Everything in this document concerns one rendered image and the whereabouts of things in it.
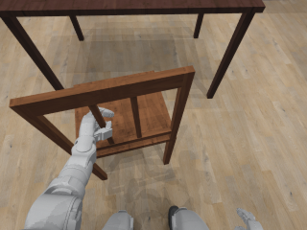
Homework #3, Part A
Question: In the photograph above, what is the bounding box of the right robot hand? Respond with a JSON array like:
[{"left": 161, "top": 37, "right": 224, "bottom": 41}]
[{"left": 234, "top": 208, "right": 264, "bottom": 230}]

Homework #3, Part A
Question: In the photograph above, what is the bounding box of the robot left upper arm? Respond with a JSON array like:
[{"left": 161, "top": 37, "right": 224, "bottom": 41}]
[{"left": 20, "top": 194, "right": 83, "bottom": 230}]

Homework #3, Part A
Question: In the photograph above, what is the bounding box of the robot left forearm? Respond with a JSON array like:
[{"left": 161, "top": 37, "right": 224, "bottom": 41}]
[{"left": 24, "top": 135, "right": 97, "bottom": 229}]

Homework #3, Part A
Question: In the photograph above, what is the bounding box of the robot right thigh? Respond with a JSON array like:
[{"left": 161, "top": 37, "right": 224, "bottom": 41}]
[{"left": 172, "top": 210, "right": 209, "bottom": 230}]

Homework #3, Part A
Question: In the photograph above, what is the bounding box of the robot right shin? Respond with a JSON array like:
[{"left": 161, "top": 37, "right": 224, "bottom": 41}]
[{"left": 175, "top": 207, "right": 188, "bottom": 213}]

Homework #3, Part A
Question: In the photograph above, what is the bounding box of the chair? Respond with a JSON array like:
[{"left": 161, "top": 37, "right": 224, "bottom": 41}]
[{"left": 9, "top": 65, "right": 196, "bottom": 181}]

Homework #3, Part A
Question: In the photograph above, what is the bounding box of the table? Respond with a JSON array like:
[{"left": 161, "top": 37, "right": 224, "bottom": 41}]
[{"left": 0, "top": 0, "right": 266, "bottom": 99}]

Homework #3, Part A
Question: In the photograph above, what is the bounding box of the left robot hand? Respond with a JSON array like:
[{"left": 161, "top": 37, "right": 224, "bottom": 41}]
[{"left": 79, "top": 106, "right": 114, "bottom": 143}]

